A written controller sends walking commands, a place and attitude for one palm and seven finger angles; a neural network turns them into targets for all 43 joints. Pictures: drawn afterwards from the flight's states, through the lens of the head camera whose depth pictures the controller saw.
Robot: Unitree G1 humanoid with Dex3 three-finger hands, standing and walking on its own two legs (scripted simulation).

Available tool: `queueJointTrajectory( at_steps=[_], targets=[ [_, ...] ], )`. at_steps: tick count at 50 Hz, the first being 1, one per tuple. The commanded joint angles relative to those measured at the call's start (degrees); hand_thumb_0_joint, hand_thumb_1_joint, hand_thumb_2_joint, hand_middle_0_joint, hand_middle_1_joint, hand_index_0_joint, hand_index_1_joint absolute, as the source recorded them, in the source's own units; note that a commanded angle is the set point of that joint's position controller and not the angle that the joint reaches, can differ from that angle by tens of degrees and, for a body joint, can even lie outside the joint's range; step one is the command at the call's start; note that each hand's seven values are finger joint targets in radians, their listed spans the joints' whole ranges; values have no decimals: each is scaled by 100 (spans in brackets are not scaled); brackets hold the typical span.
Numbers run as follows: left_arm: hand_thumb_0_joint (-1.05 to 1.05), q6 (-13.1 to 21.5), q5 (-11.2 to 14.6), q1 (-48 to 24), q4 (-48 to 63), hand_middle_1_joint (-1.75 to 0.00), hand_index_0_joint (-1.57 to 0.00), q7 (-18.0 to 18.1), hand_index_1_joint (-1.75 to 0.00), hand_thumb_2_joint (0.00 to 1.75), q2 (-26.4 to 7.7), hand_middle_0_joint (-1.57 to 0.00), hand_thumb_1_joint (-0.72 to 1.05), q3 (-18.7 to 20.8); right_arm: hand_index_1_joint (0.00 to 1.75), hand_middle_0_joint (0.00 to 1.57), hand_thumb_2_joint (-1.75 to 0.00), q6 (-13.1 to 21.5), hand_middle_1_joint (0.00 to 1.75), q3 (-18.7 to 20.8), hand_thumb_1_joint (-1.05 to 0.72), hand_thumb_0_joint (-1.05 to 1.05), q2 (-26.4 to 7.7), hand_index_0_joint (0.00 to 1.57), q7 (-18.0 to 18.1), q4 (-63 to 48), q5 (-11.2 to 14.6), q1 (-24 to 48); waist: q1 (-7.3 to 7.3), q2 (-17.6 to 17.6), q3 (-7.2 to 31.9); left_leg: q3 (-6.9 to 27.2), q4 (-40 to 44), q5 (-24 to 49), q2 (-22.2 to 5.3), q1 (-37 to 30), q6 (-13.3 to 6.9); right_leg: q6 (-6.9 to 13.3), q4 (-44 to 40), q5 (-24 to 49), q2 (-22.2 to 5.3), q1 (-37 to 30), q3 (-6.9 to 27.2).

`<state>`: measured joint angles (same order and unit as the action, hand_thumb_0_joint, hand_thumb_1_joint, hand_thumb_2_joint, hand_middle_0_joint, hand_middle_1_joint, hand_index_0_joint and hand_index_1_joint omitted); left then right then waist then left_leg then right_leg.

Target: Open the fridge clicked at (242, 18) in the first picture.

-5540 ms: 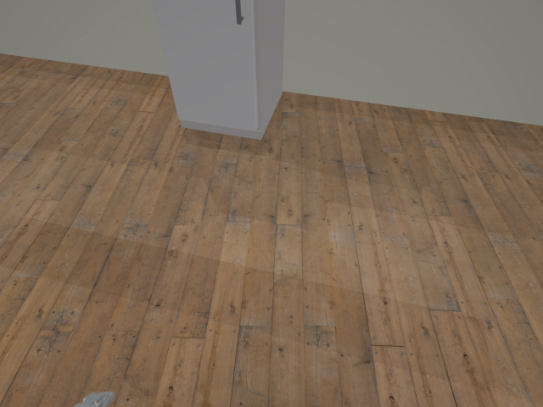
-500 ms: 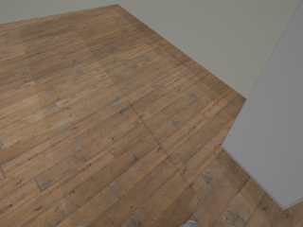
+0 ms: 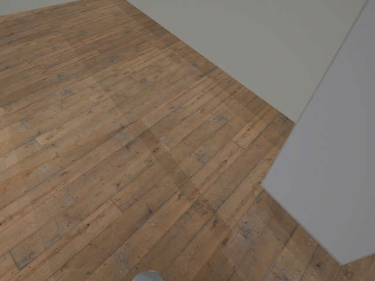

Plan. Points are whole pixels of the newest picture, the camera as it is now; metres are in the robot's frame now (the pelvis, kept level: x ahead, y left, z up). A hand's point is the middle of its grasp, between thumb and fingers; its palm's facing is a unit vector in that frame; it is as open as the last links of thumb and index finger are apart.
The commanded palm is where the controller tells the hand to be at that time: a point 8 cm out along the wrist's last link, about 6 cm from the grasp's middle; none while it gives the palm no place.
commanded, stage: turn to face it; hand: right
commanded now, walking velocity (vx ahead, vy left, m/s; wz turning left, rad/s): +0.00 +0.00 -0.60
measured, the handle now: out of the picture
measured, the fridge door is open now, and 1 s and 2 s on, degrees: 0 0 0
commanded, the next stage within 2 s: take the last steps up to it in 1.20 s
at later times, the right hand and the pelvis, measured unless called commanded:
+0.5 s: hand out of the picture -0.03 -0.18 -0.17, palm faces +0.35 +0.90 -0.27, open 7.4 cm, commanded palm none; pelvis +0.00 +0.03 +0.00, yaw -20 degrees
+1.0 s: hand out of the picture -0.02 -0.21 -0.15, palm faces +0.55 +0.78 -0.29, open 7.4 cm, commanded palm none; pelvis +0.00 +0.03 -0.01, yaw -35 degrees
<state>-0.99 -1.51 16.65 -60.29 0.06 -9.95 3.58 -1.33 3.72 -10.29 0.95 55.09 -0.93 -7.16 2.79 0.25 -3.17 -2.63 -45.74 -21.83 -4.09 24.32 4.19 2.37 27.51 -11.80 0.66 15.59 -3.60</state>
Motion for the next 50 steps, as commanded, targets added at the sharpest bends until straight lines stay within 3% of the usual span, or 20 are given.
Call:
queueJointTrajectory(
  at_steps=[1, 2, 3, 4, 5, 7, 9, 21, 24, 26, 27, 28, 29, 30, 33, 34, 43, 48, 49, 50],
  targets=[
    [0, 55, 22, -269, 620, -30, -20, 50, -30, 90, -1094, -20, 90, 271, 30, 20, -90, 134, 30, 101, -90, 0, -393, 20, 62, -336, 58, -577, -370, 827, 598, -135, 1446, 657, 235, -1078, -18, 510, -375, 1868, -1250, 41, 1663],
    [0, 45, 54, -315, 683, -30, -20, 27, -30, 90, -1038, -20, 90, 274, 30, 20, -90, 168, 30, 135, -90, 0, -539, 20, 83, -319, 53, -756, -465, 575, 613, -66, 2128, 1157, 84, -1676, -47, 280, -103, 1360, -1030, 436, 1548],
    [0, 43, 109, -219, 762, -30, -20, -15, -30, 90, -759, -20, 90, 256, 30, 20, -90, 229, 30, 191, -90, 0, -955, 20, 128, -343, -19, -906, -517, -459, 765, 869, 2740, 1497, -901, -2539, -307, -98, 792, 260, -534, 1270, 1040],
    [0, 34, 88, -234, 961, -30, -20, -33, -30, 90, -458, -20, 90, 199, 30, 20, -90, 229, 30, 266, -90, 0, -1407, 20, 154, -391, -71, -1021, -557, -1824, 689, 1883, 2945, 2364, -2322, -2575, -932, -467, 2097, -2065, 187, 1989, 172],
    [0, -69, 20, -191, 912, -30, -20, -12, -30, 90, -753, -20, 90, 280, 30, 20, -90, 247, 30, 275, -90, 0, -1359, 20, 148, -485, -5, -871, -527, -1791, 701, 1887, 3058, 2084, -2513, -1827, -1220, -459, 3145, -2259, -127, 1768, 549],
    [0, -189, 3, -213, 755, -30, -20, -76, -30, 90, -667, -20, 90, 294, 30, 20, -90, 208, 30, 153, -90, 0, -994, 20, 146, -670, -10, -172, -182, -861, 132, 1051, 3060, 1388, -1904, -1099, -1098, -517, 4215, -1451, -352, 1771, 503],
    [0, -220, -1, -78, 720, -30, -20, -133, -30, 90, -558, -20, 90, 256, 30, 20, -90, 230, 30, 87, -90, 0, -784, 20, 145, -744, -26, -16, -70, -797, 139, 267, 2888, 1924, -1537, -1138, -915, -597, 4282, -963, -405, 1715, 352],
    [0, -215, 70, -1230, 1219, -30, -20, -189, -30, 90, -743, -20, 90, 123, 30, 20, -90, 140, 30, 193, -90, 0, -1346, 20, 86, -541, -99, -749, -511, -1169, 425, -326, 2536, 2515, -1913, -1867, -1133, -643, 2161, -1364, -462, 1131, -208],
    [0, -143, 85, -1117, 1287, -30, -20, -179, -30, 90, -766, -20, 90, 91, 30, 20, -90, 99, 30, 251, -90, 0, -1484, 20, 57, -503, -100, -780, -479, -1179, 678, -532, 2131, 2707, -1961, -1917, -1015, -528, 1258, -1238, -378, 572, -408],
    [0, -65, 60, -714, 1214, -30, -20, -172, -30, 90, -1004, -20, 90, 134, 30, 20, -90, 59, 30, 275, -90, 0, -1468, 20, 16, -508, -31, -724, -219, -747, 886, -908, 1313, 2378, -1781, -1439, -638, -426, -53, -265, -382, -464, -396],
    [0, -13, 36, -418, 1172, -30, -20, -154, -30, 90, -1484, -20, 90, 254, 30, 20, -90, 24, 30, 252, -90, 0, -1278, 20, -22, -607, 9, -786, -39, 379, 1058, -1117, 297, 1321, -1350, -396, -261, -102, -598, 576, -1081, -1444, 622],
    [0, -15, 34, -105, 1180, -30, -20, -128, -30, 90, -2123, -20, 90, 401, 30, 20, -90, 14, 30, 121, -90, 0, -908, 20, -66, -901, 10, -454, 201, 1905, 889, -1060, -944, -1519, -616, 1106, 159, 565, -812, 2462, -2470, -1874, 2300],
    [0, -20, 47, 200, 992, -30, -20, -56, -30, 90, -2151, -20, 90, 399, 30, 20, -90, -68, 30, 85, -90, 0, -972, 20, -25, -1021, -48, -80, 346, 1449, 901, -361, -1655, -1590, -509, 1319, 129, 934, -761, 3015, -2676, -1707, 2450],
    [0, -5, 53, 51, 981, -30, -20, 12, -30, 90, -2045, -20, 90, 374, 30, 20, -90, -75, 30, 123, -90, 0, -913, 20, 10, -949, -22, -21, 237, 1546, 912, -53, -1978, -1273, -472, 1386, 125, 867, -624, 3092, -2383, -1623, 2205],
    [0, 31, 57, -956, 1258, -30, -20, 27, -30, 90, -1578, -20, 90, 204, 30, 20, -90, -51, 30, 182, -90, 0, -1033, 20, -69, -661, 1, -435, -250, 878, 591, 62, -2105, -160, -366, 904, 170, 591, -668, 2370, -1553, -892, 1297],
    [0, 49, 54, -983, 1290, -30, -20, 18, -30, 90, -1553, -20, 90, 201, 30, 20, -90, -54, 30, 181, -90, 0, -1030, 20, -71, -618, -1, -498, -260, 842, 574, 77, -2023, -50, -335, 806, 184, 560, -722, 2282, -1436, -827, 1232],
    [0, -16, 14, -540, 1118, -30, -20, 7, -30, 90, -1503, -20, 90, 282, 30, 20, -90, -27, 30, 100, -90, 0, -869, 20, 21, -883, 40, -34, -53, 765, 520, 158, -436, -413, 19, 319, 158, 806, -632, 2254, -1391, -969, 2029],
    [0, -54, 41, -782, 1184, -30, -20, -5, -30, 90, -1400, -20, 90, 295, 30, 20, -90, 75, 30, 83, -90, 0, -862, 20, 66, -779, 74, -603, -352, 776, 723, 38, 1527, 522, 277, -1184, 8, 522, -109, 2337, -1059, -254, 2148],
    [0, -47, 77, -767, 1207, -30, -20, -20, -30, 90, -1257, -20, 90, 281, 30, 20, -90, 130, 30, 115, -90, 0, -986, 20, 90, -726, 59, -830, -467, 442, 792, 221, 2354, 1094, 24, -1916, -49, 266, 254, 1635, -829, 277, 1996],
    [0, -36, 129, -622, 1275, -30, -20, -54, -30, 90, -881, -20, 90, 231, 30, 20, -90, 197, 30, 202, -90, 0, -1442, 20, 137, -714, -40, -964, -486, -977, 898, 1467, 2839, 1654, -1267, -2695, -443, -191, 1320, -61, -104, 1299, 1189]
  ],
)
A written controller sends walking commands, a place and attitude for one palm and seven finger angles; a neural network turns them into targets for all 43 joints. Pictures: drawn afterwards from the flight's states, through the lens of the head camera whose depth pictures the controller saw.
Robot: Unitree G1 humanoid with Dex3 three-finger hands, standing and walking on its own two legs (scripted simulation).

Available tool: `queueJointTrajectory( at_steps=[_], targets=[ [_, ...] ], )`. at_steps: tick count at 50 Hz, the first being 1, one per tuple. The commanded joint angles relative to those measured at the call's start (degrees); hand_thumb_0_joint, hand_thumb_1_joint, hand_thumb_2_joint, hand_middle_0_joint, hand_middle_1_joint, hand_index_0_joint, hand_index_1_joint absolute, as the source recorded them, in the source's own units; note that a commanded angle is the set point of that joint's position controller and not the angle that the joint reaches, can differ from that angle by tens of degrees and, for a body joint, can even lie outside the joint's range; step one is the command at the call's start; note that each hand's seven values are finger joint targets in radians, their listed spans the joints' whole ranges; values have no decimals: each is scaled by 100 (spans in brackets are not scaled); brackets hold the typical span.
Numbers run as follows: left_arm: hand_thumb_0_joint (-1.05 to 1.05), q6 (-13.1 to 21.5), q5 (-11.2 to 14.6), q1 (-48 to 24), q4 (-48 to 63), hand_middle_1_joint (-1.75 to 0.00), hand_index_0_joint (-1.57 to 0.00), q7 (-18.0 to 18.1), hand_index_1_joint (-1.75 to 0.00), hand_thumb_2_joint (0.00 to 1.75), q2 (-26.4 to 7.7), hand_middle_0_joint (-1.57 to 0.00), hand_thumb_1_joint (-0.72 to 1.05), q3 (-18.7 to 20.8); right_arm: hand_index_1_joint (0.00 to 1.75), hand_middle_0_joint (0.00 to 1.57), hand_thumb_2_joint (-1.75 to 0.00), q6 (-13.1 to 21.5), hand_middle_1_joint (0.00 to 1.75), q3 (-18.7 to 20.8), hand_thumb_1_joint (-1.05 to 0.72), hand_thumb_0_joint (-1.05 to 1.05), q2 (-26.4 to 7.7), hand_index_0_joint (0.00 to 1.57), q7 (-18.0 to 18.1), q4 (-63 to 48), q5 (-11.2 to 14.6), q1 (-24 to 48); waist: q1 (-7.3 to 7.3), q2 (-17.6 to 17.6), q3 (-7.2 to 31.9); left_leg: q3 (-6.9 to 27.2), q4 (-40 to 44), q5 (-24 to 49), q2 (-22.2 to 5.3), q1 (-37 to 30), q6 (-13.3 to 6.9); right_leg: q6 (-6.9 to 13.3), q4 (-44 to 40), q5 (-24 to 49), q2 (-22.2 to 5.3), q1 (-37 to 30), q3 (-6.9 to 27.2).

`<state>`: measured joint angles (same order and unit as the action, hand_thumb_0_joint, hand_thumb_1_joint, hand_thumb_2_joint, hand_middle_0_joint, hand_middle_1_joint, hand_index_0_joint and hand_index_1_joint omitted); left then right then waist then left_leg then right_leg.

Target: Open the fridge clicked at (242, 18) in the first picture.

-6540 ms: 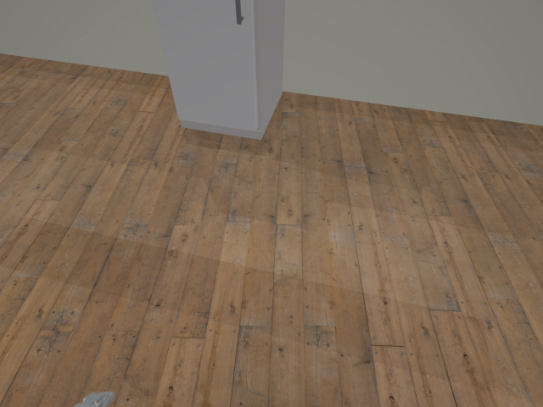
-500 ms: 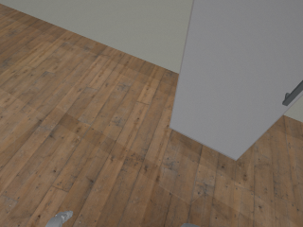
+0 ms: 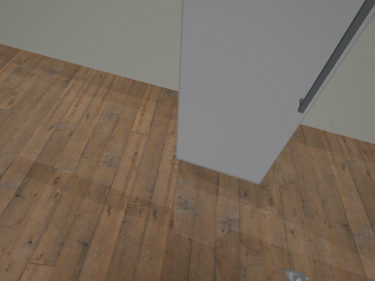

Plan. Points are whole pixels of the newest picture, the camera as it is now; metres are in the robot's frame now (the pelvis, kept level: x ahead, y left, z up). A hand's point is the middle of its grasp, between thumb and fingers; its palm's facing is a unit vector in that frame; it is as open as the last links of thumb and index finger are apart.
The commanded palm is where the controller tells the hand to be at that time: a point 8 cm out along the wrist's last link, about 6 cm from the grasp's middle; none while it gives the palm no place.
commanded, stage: turn to face it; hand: right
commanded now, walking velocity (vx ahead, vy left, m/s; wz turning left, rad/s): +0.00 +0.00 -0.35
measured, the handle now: (337, 48) +0.69 -0.34 +0.16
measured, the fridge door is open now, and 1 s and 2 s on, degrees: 0 0 0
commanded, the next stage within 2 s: take the last steps up to it in 0.20 s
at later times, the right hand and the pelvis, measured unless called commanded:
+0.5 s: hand out of the picture -0.07 -0.22 -0.18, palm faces +0.25 +0.94 -0.22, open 7.4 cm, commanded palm none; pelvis -0.03 -0.02 +0.00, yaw -11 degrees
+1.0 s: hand out of the picture +0.16 -0.21 -0.17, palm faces +0.19 +0.96 -0.19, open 7.4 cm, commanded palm none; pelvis +0.10 -0.02 -0.01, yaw -12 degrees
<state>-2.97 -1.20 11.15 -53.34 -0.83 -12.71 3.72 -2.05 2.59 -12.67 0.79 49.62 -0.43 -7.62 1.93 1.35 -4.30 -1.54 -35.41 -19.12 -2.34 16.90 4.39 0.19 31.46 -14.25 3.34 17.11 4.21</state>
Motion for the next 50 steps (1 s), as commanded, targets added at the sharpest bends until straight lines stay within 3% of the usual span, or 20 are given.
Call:
queueJointTrajectory(
  at_steps=[1, 2, 4, 6, 15, 20, 21, 22, 23, 24, 25, 28, 30, 41, 43, 45, 46, 47, 48, 50],
  targets=[
    [0, 144, 65, -112, 692, -30, -20, 35, -30, 90, -529, -20, 90, 209, 30, 20, -90, 251, 30, 325, -90, 0, -1507, 20, 139, -240, -105, -861, -408, -1772, 812, 2063, 1858, 2189, -2533, -1467, -1121, -204, 2096, -1947, 82, 1493, -150],
    [0, 41, -10, -75, 564, -30, -20, 52, -30, 90, -727, -20, 90, 258, 30, 20, -90, 277, 30, 340, -90, 0, -1307, 20, 156, -282, -57, -687, -384, -1906, 728, 1979, 1968, 1870, -2416, -837, -1276, -168, 2953, -1914, -193, 1347, 195],
    [0, -36, -9, -27, 339, -30, -20, -2, -30, 90, -653, -20, 90, 271, 30, 20, -90, 240, 30, 237, -90, 0, -949, 20, 155, -389, -54, -114, -103, -974, 270, 1143, 1836, 1632, -1804, -430, -1151, -234, 3807, -1161, -368, 1378, 55],
    [0, -48, -15, 148, 200, -30, -20, -39, -30, 90, -529, -20, 90, 216, 30, 20, -90, 290, 30, 172, -90, 0, -778, 20, 131, -368, -59, -120, -64, -1006, 331, 480, 1683, 2089, -1454, -634, -999, -341, 3857, -720, -402, 1391, -136],
    [0, -3, 55, -469, 141, -30, -20, 11, -30, 90, -359, -20, 90, 41, 30, 20, -90, 270, 30, 246, -90, 0, -1050, 20, 123, 172, -143, -958, -495, -1195, 502, 343, 1524, 2950, -1659, -1245, -1294, -401, 1837, -1315, -455, 771, -608],
    [0, 177, 32, 3, -43, -30, -20, 22, -30, 90, -299, -20, 90, -53, 30, 20, -90, 263, 30, 277, -90, 0, -1100, 20, 57, 465, -125, -881, -302, -1205, 599, 359, 1638, 492, -1607, -737, -1063, -197, 71, -853, -433, -434, -968],
    [0, 236, 25, 347, -167, -30, -20, 33, -30, 90, -339, -20, 90, -57, 30, 20, -90, 238, 30, 261, -90, 0, -1051, 20, 34, 481, -88, -716, -105, -1051, 550, 102, 1463, -307, -1414, -165, -838, -145, -669, -429, -416, -1151, -1062],
    [0, 311, 6, 672, -268, -30, -20, 58, -30, 90, -621, -20, 90, 1, 30, 20, -90, 216, 30, 206, -90, 0, -776, 20, 1, 434, -38, -692, 46, -105, 613, -250, 695, -826, -1047, 613, -558, 24, -1284, -650, -866, -1894, -372],
    [0, 307, -58, 982, -296, -30, -20, 75, -30, 90, -1173, -20, 90, 123, 30, 20, -90, 204, 30, 114, -90, 0, -381, 20, -64, 282, -37, -610, 206, 1592, 401, -864, -735, -1315, -286, 1704, -242, 476, -1857, -1577, -2108, -2115, 1326],
    [0, 283, -66, 1105, -299, -30, -20, 103, -30, 90, -1338, -20, 90, 138, 30, 20, -90, 209, 30, 71, -90, 0, -372, 20, -72, 106, -100, -268, 343, 1624, 23, -565, -1547, -1465, -226, 2122, -281, 976, -2332, -2098, -2625, -1633, 2105],
    [0, 311, -66, 1049, -372, -30, -20, 148, -30, 90, -1154, -20, 90, 105, 30, 20, -90, 193, 30, 97, -90, 0, -423, 20, -73, 146, -147, 34, 343, 1385, -271, -220, -2089, -1182, -308, 2176, -326, 1019, -2491, -2309, -2503, -1215, 2028],
    [0, 463, 0, 534, -299, -30, -20, 210, -30, 90, -654, -20, 90, -71, 30, 20, -90, 252, 30, 91, -90, 0, -407, 20, -202, 564, -127, -518, -111, 732, -397, -83, -2515, -77, -443, 1934, -283, 850, -2401, -1052, -1899, -1032, 946],
    [0, 551, 33, 725, -386, -30, -20, 224, -30, 90, -604, -20, 90, -76, 30, 20, -90, 256, 30, 55, -90, 0, -338, 20, -201, 710, -122, -680, -132, 555, -188, -131, -2508, 213, -402, 1897, -201, 849, -2263, 89, -1711, -1376, 517],
    [0, 632, -34, 1484, -921, -30, -20, 270, -30, 90, -425, -20, 90, -8, 30, 20, -90, 306, 30, 43, -90, 0, -34, 20, -212, 469, -68, 246, 66, 575, -531, -350, -649, 347, -374, 1517, -272, 962, -1981, 1398, -1908, -1479, 129],
    [0, 628, -55, 1444, -975, -30, -20, 268, -30, 90, -432, -20, 90, 8, 30, 20, -90, 360, 30, 75, -90, 0, -54, 20, -215, 480, -63, 155, -1, 508, -436, -434, -181, 310, -241, 967, -384, 901, -1711, 1537, -1930, -1343, 145],
    [0, 617, -27, 1373, -1009, -30, -20, 270, -30, 90, -432, -20, 90, -1, 30, 20, -90, 428, 30, 127, -90, 0, -126, 20, -200, 751, -87, -624, -371, 246, -55, -704, 489, 714, 84, -362, -496, 701, -786, 2084, -1631, -1028, -181],
    [0, 650, 23, 1378, -1029, -30, -20, 242, -30, 90, -361, -20, 90, -14, 30, 20, -90, 499, 30, 195, -90, 0, -367, 20, -171, 993, -111, -1419, -725, -79, 392, -387, 780, 931, -116, -1557, -633, 498, 296, 2104, -1330, -556, -464],
    [0, 697, 91, 1520, -916, -30, -20, 182, -30, 90, -28, -20, 90, -60, 30, 20, -90, 582, 30, 339, -90, 0, -913, 20, -89, 1220, -155, -2271, -984, -1357, 1090, 1350, 1179, 853, -1492, -2908, -1122, 224, 2017, 487, -703, 686, -982],
    [0, 655, 102, 1483, -720, -30, -20, 173, -30, 90, -55, -20, 90, -59, 30, 20, -90, 564, 30, 379, -90, 0, -1255, 20, -45, 1293, -49, -2573, -906, -1817, 1255, 2869, 1958, 817, -2440, -2887, -1605, 178, 3525, -1857, -325, 1392, -789],
    [0, 594, 67, 739, -609, -30, -20, 123, -30, 90, -62, -20, 90, 22, 30, 20, -90, 511, 30, 320, -90, 0, -892, 20, -9, 1027, -27, -1554, -742, -810, 331, 2580, 2506, -1241, -2234, -1389, -1639, 239, 4264, -1167, -860, 1818, -321]
  ],
)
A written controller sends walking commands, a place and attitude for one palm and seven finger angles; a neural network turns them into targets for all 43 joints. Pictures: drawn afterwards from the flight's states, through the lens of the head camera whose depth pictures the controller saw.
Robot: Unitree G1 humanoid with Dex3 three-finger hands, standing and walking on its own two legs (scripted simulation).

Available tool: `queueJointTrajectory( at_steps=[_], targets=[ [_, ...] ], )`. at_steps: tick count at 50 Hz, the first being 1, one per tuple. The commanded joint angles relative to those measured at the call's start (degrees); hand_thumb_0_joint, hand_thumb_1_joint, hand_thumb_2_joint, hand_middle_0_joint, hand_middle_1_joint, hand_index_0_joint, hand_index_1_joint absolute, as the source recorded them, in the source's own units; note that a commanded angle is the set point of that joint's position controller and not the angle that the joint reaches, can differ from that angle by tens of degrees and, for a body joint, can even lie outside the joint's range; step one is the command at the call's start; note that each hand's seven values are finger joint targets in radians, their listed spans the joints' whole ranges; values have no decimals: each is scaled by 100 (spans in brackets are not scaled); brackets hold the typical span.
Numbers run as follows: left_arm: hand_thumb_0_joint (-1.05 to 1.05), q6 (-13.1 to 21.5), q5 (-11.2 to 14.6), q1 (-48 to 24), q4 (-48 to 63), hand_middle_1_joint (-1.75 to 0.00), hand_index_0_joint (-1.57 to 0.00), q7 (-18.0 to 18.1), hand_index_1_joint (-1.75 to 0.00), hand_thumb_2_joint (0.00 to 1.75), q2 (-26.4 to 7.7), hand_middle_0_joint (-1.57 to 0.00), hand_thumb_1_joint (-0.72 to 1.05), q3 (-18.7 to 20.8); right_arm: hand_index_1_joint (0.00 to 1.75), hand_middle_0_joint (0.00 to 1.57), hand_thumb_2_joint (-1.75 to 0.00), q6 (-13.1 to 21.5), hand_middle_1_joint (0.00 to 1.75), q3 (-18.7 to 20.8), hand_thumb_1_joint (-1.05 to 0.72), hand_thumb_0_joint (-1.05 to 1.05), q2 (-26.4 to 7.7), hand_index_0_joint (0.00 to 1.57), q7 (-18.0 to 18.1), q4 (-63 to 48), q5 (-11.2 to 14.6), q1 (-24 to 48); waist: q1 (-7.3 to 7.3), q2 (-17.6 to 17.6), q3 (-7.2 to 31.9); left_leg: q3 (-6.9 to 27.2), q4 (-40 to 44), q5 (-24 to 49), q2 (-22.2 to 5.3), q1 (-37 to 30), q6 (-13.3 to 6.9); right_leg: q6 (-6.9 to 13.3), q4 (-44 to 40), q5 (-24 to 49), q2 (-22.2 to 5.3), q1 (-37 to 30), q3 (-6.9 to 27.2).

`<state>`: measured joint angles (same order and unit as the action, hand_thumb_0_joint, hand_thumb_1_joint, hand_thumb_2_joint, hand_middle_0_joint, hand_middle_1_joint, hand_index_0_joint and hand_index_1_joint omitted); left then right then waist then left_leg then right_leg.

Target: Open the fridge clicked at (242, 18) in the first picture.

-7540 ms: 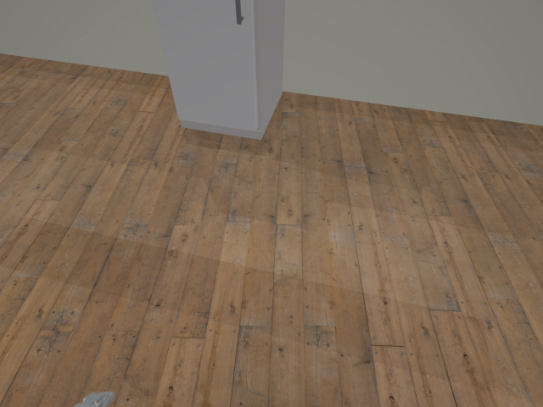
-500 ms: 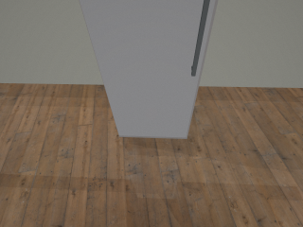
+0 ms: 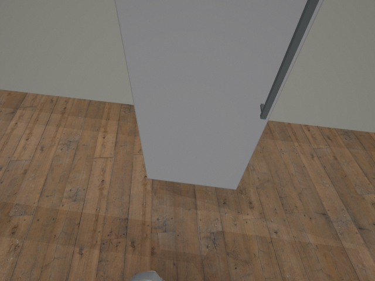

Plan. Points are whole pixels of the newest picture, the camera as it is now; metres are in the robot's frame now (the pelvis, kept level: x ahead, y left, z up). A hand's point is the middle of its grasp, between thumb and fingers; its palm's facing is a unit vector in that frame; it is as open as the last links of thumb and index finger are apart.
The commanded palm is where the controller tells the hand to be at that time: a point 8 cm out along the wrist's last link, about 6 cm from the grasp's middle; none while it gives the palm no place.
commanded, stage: take the last steps up to it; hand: right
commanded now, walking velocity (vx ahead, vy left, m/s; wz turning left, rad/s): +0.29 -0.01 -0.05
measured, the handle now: (287, 52) +0.65 -0.19 +0.17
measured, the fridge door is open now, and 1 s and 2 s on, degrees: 0 0 0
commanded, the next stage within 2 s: come to a stop and stand still in 0.40 s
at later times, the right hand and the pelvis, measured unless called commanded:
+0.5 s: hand out of the picture +0.12 -0.21 -0.17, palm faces +0.06 +0.99 -0.14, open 7.4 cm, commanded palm none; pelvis +0.15 -0.04 +0.02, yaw +0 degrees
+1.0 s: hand (272, 244) +0.25 -0.20 -0.15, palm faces +0.04 +0.97 -0.24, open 7.4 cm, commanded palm none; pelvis +0.18 -0.02 +0.01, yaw -1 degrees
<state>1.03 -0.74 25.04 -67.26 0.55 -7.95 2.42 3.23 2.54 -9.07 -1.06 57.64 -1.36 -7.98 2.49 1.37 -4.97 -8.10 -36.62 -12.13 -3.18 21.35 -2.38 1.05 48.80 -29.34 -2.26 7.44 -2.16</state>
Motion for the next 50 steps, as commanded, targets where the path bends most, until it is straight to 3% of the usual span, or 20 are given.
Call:
queueJointTrajectory(
  at_steps=[1, 3, 5, 13, 16, 17, 18, 19, 20, 23, 28, 30, 35, 37, 38, 39, 40, 42, 44, 50],
  targets=[
    [0, 150, -29, -712, 782, -30, -20, -46, -30, 90, -468, -20, 90, 149, 30, 20, -90, -13, 30, 233, -90, 0, -969, 20, 198, 126, 52, -1111, -581, -590, 57, 2656, 2680, -1793, -1907, -1155, -782, 116, 2378, 754, -456, 2671, 320],
    [0, 32, -78, -334, 638, -30, -20, -75, -30, 90, -265, -20, 90, 128, 30, 20, -90, 43, 30, 127, -90, 0, -615, 20, 231, 71, 16, -800, -238, -491, 85, 1735, 2772, -1090, -1554, -566, -588, -25, 1889, 1111, -558, 2154, 199],
    [0, -30, -107, -179, 623, -30, -20, -88, -30, 90, -167, -20, 90, 107, 30, 20, -90, 85, 30, 122, -90, 0, -504, 20, 230, 73, -9, -803, -117, -687, 164, 1159, 2726, -421, -1330, -433, -541, -150, 1281, 1231, -562, 1969, 5],
    [0, 90, -48, -1215, 1072, -30, -20, -196, -30, 90, -286, -20, 90, 76, 30, 20, -90, 85, 30, 142, -90, 0, -869, 20, 169, 298, -18, -1134, -366, -756, 32, 1012, 2483, 51, -1325, -899, -635, -231, -902, 1424, -365, 1604, -366],
    [0, 178, -50, -909, 952, -30, -20, -157, -30, 90, -407, -20, 90, 66, 30, 20, -90, 19, 30, 160, -90, 0, -858, 20, 184, 342, 28, -1055, -146, -530, 166, 683, 1846, 94, -1048, -707, -373, -230, -1921, 1929, -168, 468, -583],
    [0, 214, -56, -596, 819, -30, -20, -127, -30, 90, -569, -20, 90, 91, 30, 20, -90, -19, 30, 127, -90, 0, -736, 20, 181, 356, 46, -1119, -31, -205, 264, 532, 1251, -9, -817, -374, -242, -202, -2246, 1938, -222, -235, -470],
    [0, 245, -96, -98, 721, -30, -20, -77, -30, 90, -1009, -20, 90, 193, 30, 20, -90, -44, 30, 81, -90, 0, -480, 20, 156, 296, 42, -1259, 142, 858, 538, 207, 43, -510, -326, 236, 9, 97, -2607, 2049, -1032, -959, 585],
    [0, 209, -123, 369, 666, -30, -20, -30, -30, 90, -1464, -20, 90, 276, 30, 20, -90, -32, 30, 36, -90, 0, -270, 20, 136, 148, 67, -1191, 269, 1768, 670, -228, -1371, -2063, 193, 971, 237, 698, -3231, 2444, -2152, -1299, 1946],
    [0, 176, -122, 385, 589, -30, -20, 35, -30, 90, -1391, -20, 90, 238, 30, 20, -90, -72, 30, 29, -90, 0, -399, 20, 194, 78, 11, -940, 329, 1637, 709, 328, -2303, -2348, 92, 1151, 201, 883, -3508, 2180, -2322, -1064, 2194],
    [0, 227, -59, -524, 825, -30, -20, 75, -30, 90, -842, -20, 90, 80, 30, 20, -90, -80, 30, 59, -90, 0, -375, 20, 104, 207, -6, -819, -92, 508, 119, 618, -2772, -1342, -370, 1147, 231, 840, -3669, 2303, -1895, -11, 1289],
    [0, 268, -30, -861, 835, -30, -20, 167, -30, 90, -613, -20, 90, -28, 30, 20, -90, -273, 30, -39, -90, 0, -48, 20, 195, 416, 42, -1191, -357, 218, 479, 615, -1395, -654, -323, 134, 460, 697, -3271, 5179, -1443, 183, 144],
    [0, 197, -35, -962, 801, -30, -20, 178, -30, 90, -734, -20, 90, -3, 30, 20, -90, -340, 30, -73, -90, 0, -68, 20, 247, 397, 53, -1163, -339, 430, 574, 490, -649, -543, -213, -198, 497, 674, -3064, 5459, -1422, 67, 27],
    [0, -24, 10, -1040, 661, -30, -20, 178, -30, 90, -789, -20, 90, 136, 30, 20, -90, -382, 30, 16, -90, 0, -457, 20, 290, 323, 15, -1137, -409, 602, 320, 363, 800, 505, -155, -856, 426, 370, -2534, 4375, -1184, 342, 15],
    [0, -86, 39, -919, 707, -30, -20, 133, -30, 90, -572, -20, 90, 158, 30, 20, -90, -330, 30, 69, -90, 0, -834, 20, 328, 265, -15, -1148, -352, -158, 420, 1076, 945, 2593, -755, -1193, 164, -20, -1979, 2813, -591, 746, -264],
    [0, -136, 48, -754, 709, -30, -20, 89, -30, 90, -451, -20, 90, 154, 30, 20, -90, -326, 30, 90, -90, 0, -1007, 20, 330, 192, -19, -1013, -267, -462, 404, 1336, 956, 3440, -1236, -1214, -103, -133, -1636, 1892, -293, 904, -394],
    [0, -239, 56, -653, 704, -30, -20, 97, -30, 90, -329, -20, 90, 160, 30, 20, -90, -304, 30, 150, -90, 0, -1202, 20, 333, 155, -4, -960, -250, -1304, 641, 1764, 1261, 3733, -1672, -1220, -514, -257, -1044, 725, -26, 959, -513],
    [0, -298, 46, -809, 772, -30, -20, 114, -30, 90, -388, -20, 90, 171, 30, 20, -90, -297, 30, 167, -90, 0, -1195, 20, 338, 129, 10, -1002, -419, -1612, 744, 1971, 1521, 3991, -1899, -1124, -828, -258, -258, -273, 35, 1041, -307],
    [0, -338, 53, -954, 809, -30, -20, 117, -30, 90, -428, -20, 90, 200, 30, 20, -90, -338, 30, 185, -90, 0, -1095, 20, 381, 23, -20, -731, -413, -1250, 702, 1873, 1467, 3859, -1843, -1159, -1041, -237, 809, -369, 71, 1396, 143],
    [0, -349, 46, -973, 849, -30, -20, 92, -30, 90, -428, -20, 90, 194, 30, 20, -90, -361, 30, 230, -90, 0, -1109, 20, 420, -115, -36, -547, -406, -972, 839, 1622, 1382, 3626, -1741, -1262, -953, -280, 1003, -209, 70, 1531, 225],
    [0, -267, 34, -826, 975, -30, -20, 28, -30, 90, -395, -20, 90, 128, 30, 20, -90, -385, 30, 301, -90, 0, -1201, 20, 384, -254, -77, -327, -344, -1232, 970, 1553, 1525, 1686, -1448, -1107, -696, -336, -830, 356, 93, 984, -39]
  ],
)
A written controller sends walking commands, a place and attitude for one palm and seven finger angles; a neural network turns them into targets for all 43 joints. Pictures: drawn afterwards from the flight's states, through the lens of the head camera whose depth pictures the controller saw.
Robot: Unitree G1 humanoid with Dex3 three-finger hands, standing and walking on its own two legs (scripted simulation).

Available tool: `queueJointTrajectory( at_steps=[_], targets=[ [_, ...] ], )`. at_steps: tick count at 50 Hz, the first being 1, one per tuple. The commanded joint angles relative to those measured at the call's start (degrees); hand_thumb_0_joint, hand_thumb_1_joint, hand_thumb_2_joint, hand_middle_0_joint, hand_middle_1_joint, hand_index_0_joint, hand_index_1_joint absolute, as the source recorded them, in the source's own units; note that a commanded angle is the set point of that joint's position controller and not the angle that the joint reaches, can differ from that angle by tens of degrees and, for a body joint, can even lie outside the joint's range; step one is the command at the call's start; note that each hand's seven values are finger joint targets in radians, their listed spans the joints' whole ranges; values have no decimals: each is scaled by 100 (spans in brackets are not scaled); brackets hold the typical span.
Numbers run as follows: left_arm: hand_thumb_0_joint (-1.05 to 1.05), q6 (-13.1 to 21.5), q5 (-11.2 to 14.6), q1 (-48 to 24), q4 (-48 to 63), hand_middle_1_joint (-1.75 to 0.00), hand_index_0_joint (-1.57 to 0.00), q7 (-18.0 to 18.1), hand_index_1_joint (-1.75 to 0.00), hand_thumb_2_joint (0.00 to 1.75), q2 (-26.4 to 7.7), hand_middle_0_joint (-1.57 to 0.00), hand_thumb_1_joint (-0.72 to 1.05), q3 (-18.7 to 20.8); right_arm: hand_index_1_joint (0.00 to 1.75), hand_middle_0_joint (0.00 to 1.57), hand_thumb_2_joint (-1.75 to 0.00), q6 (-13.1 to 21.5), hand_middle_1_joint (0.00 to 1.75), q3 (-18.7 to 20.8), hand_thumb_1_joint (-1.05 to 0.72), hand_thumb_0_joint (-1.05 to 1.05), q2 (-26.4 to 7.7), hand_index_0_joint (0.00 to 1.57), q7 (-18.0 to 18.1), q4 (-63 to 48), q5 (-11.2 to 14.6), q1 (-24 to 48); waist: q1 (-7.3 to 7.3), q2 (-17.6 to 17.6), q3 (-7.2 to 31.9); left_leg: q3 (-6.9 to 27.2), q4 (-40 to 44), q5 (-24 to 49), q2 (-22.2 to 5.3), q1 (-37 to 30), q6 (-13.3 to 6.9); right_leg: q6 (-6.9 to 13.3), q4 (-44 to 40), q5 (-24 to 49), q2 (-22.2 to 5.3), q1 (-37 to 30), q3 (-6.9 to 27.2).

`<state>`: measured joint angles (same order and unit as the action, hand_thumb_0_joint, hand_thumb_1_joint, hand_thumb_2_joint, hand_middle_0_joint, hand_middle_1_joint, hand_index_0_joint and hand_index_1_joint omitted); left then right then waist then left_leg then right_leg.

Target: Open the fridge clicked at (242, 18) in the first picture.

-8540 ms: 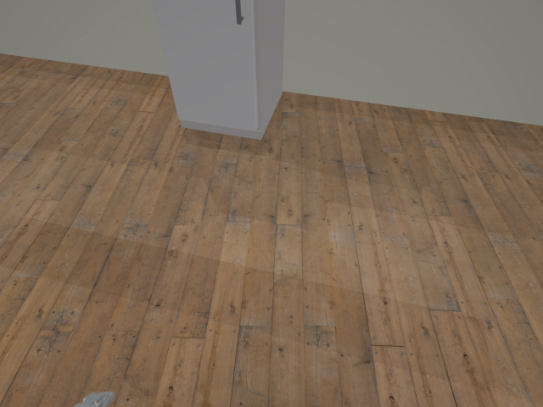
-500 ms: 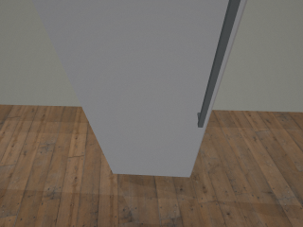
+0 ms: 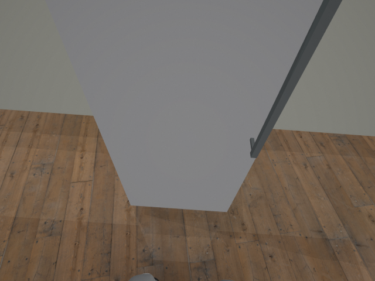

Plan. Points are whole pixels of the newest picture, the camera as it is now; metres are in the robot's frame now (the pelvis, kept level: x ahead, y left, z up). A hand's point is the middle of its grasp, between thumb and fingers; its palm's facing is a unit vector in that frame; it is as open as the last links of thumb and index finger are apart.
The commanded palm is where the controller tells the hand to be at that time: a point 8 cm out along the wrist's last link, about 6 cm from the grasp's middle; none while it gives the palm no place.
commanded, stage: come to a stop and stand still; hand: right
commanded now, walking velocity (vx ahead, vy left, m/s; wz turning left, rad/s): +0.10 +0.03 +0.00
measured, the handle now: (281, 90) +0.47 -0.16 +0.16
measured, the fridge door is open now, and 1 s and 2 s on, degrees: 0 0 0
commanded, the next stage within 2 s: look again from close up in 1.00 s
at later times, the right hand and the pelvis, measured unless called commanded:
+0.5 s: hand out of the picture -0.01 -0.18 -0.17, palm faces -0.04 +0.97 -0.23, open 7.4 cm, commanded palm none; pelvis -0.02 +0.00 +0.00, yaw +2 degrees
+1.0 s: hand out of the picture +0.01 -0.16 -0.16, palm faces +0.00 +0.97 -0.24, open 7.3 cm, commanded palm none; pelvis -0.01 +0.02 +0.00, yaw +1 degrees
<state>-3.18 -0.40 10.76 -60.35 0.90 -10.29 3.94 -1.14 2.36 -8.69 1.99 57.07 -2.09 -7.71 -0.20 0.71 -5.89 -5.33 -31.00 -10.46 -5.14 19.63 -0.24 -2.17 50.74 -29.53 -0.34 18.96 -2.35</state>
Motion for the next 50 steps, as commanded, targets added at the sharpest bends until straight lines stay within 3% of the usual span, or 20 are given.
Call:
queueJointTrajectory(
  at_steps=[1, 2, 3, 4, 5, 6, 8, 10, 13, 15, 18, 19, 20, 21, 22, 23, 25, 28, 33, 50],
  targets=[
    [0, 180, -4, 770, 224, -30, -20, -4, -30, 90, -135, -20, 90, -42, 30, 20, -90, 36, 30, 302, -90, 0, -1215, 20, 63, -195, 17, -300, -8, -1182, 1041, 1183, 943, 927, -1122, -668, -755, 3, -1598, 763, -53, -568, -136],
    [0, 235, -5, 1053, 116, -30, -20, 0, -30, 90, -122, -20, 90, -77, 30, 20, -90, 18, 30, 272, -90, 0, -1134, 20, 54, -187, 56, -197, 142, -1117, 1079, 1052, 797, 226, -924, -291, -517, 34, -2463, 1354, -52, -1199, -165],
    [0, 293, -14, 1128, 59, -30, -20, 0, -30, 90, -256, -20, 90, -77, 30, 20, -90, -5, 30, 190, -90, 0, -894, 20, 30, -186, 102, -204, 168, -461, 1019, 791, 451, -694, -534, 122, -235, 90, -3026, 1454, -302, -1589, 173],
    [0, 351, -90, 953, 159, -30, -20, 13, -30, 90, -590, -20, 90, -45, 30, 20, -90, -37, 30, 112, -90, 0, -550, 20, -10, -264, 163, -264, 91, 811, 682, 421, -4, -1159, -11, 391, 98, 375, -3713, 1036, -1179, -1034, 1309],
    [0, 329, -120, 520, 336, -30, -20, 27, -30, 90, -839, -20, 90, -54, 30, 20, -90, -37, 30, 78, -90, 0, -448, 20, -39, -280, 152, -179, 14, 1164, 231, 217, -309, -1197, 161, 17, 224, 681, -4215, 169, -1700, 74, 1796],
    [0, 369, -127, 169, 358, -30, -20, 44, -30, 90, -786, -20, 90, -73, 30, 20, -90, -94, 30, 92, -90, 0, -515, 20, -34, -143, 88, -99, 23, 1504, -51, 368, -768, -1219, 143, -140, 244, 722, -4625, -367, -1710, 472, 2001],
    [0, 396, -126, 64, 334, -30, -20, 105, -30, 90, -691, -20, 90, -107, 30, 20, -90, -89, 30, 94, -90, 0, -538, 20, -116, 21, 59, -295, -87, 998, -216, 543, -1270, -1025, 200, 111, 181, 753, -4524, 94, -1547, 180, 1705],
    [0, 418, -113, 222, 267, -30, -20, 137, -30, 90, -681, -20, 90, -100, 30, 20, -90, -46, 30, 82, -90, 0, -487, 20, -160, 143, 71, -463, -36, 697, -139, 518, -1443, -1036, 211, 388, 217, 839, -4327, 694, -1481, -416, 1387],
    [0, 433, -108, 633, 111, -30, -20, 164, -30, 90, -688, -20, 90, -57, 30, 20, -90, 26, 30, 46, -90, 0, -462, 20, -191, 145, 80, -356, 178, 583, 59, 416, -1237, -1177, 194, 730, 266, 961, -3920, 2325, -1531, -1379, 1176],
    [0, 416, -126, 826, -7, -30, -20, 182, -30, 90, -765, -20, 90, -29, 30, 20, -90, 39, 30, 17, -90, 0, -406, 20, -179, 121, 112, -296, 257, 735, 319, 367, -878, -1423, 199, 513, 276, 1049, -3576, 3507, -1626, -1716, 1124],
    [0, 393, -73, 724, -95, -30, -20, 185, -30, 90, -777, -20, 90, -19, 30, 20, -90, 65, 30, -1, -90, 0, -391, 20, -142, 303, 157, -683, 101, 760, 525, 225, 221, -780, 283, -314, 234, 906, -3065, 4440, -1417, -1592, 865],
    [0, 393, -51, 708, -122, -30, -20, 186, -30, 90, -738, -20, 90, -33, 30, 20, -90, 101, 30, -4, -90, 0, -403, 20, -126, 436, 157, -961, 4, 640, 664, 192, 888, -68, 285, -783, 220, 732, -2836, 4260, -1247, -1482, 725],
    [0, 477, 50, 273, 172, -30, -20, 123, -30, 90, -879, -20, 90, -58, 30, 20, -90, 215, 30, -51, -90, 0, -619, 20, 154, 752, 65, -1563, -240, 65, 462, 819, 1200, 989, -124, -760, 12, 366, -1666, 4006, -1085, -897, 260],
    [0, 426, -21, 464, 384, -30, -20, 34, -30, 90, -388, -20, 90, -177, 30, 20, -90, 259, 30, -84, -90, 0, -832, 20, 104, 457, 93, -1230, 75, -443, 309, 1127, 1414, -270, -440, -570, -236, 217, -1861, 1357, -502, -334, 13],
    [0, 402, -59, 669, 353, -30, -20, -13, -30, 90, -228, -20, 90, -219, 30, 20, -90, 263, 30, -128, -90, 0, -894, 20, 62, 329, 72, -1051, 159, -258, 455, 1255, 1375, -1231, -494, -260, -441, 184, -1859, 946, -246, -561, -85],
    [0, 388, -102, 891, 265, -30, -20, -31, -30, 90, -136, -20, 90, -236, 30, 20, -90, 374, 30, -79, -90, 0, -859, 20, 54, 336, 73, -1028, 245, -491, 848, 1203, 1130, -252, -428, -545, -535, 188, -1744, 1292, -245, -649, -105],
    [0, 447, -72, 1044, 191, -30, -20, 1, -30, 90, -196, -20, 90, -267, 30, 20, -90, 421, 30, -108, -90, 0, -719, 20, 61, 355, 129, -984, 278, -410, 917, 1046, 783, 799, -343, -786, -494, 245, -2016, 1819, -387, -755, 28],
    [0, 482, -64, 1067, 110, -30, -20, 45, -30, 90, -197, -20, 90, -308, 30, 20, -90, 392, 30, -132, -90, 0, -647, 20, 48, 383, 130, -997, 185, 3, 527, 781, 545, 950, -115, -709, -340, 268, -2319, 2378, -559, -763, 120],
    [0, 453, -59, 1030, 35, -30, -20, 71, -30, 90, -173, -20, 90, -352, 30, 20, -90, 356, 30, -148, -90, 0, -629, 20, 41, 442, 139, -1087, 116, -341, 176, 862, 759, 633, -123, -623, -307, 256, -2503, 2054, -508, -687, 92],
    [0, 466, -56, 964, -234, -30, -20, 100, -30, 90, -248, -20, 90, -360, 30, 20, -90, 344, 30, -80, -90, 0, -794, 20, 22, 428, 142, -1040, 35, -201, 290, 848, 893, 1085, -149, -912, -298, 194, -2740, 2234, -529, -868, 44]
  ],
)
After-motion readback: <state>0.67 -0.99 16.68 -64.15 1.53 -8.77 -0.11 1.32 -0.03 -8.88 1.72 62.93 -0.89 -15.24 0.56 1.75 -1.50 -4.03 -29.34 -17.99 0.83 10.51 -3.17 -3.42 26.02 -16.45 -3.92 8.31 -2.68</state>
